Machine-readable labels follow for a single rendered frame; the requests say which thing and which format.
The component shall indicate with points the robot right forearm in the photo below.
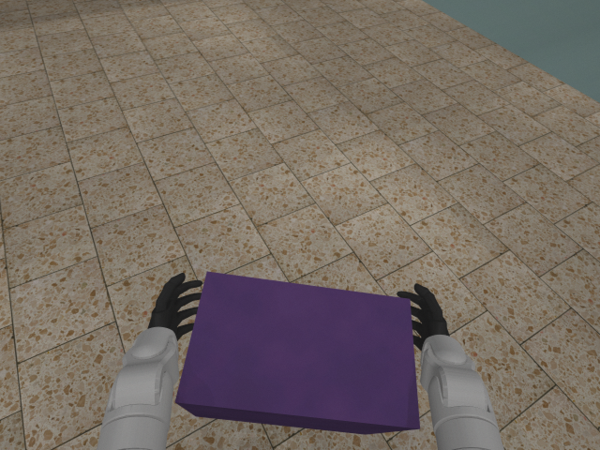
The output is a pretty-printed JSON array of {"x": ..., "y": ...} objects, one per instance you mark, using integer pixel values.
[{"x": 461, "y": 411}]

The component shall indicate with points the carton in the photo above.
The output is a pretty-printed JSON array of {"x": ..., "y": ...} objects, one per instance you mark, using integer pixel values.
[{"x": 294, "y": 355}]

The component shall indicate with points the robot left hand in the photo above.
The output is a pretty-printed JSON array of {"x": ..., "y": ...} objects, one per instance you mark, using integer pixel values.
[{"x": 165, "y": 313}]

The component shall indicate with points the robot left forearm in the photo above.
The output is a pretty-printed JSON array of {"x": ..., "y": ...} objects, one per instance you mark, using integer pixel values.
[{"x": 138, "y": 412}]

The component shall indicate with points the robot right hand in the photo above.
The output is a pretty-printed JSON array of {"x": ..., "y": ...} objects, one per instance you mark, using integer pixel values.
[{"x": 430, "y": 315}]

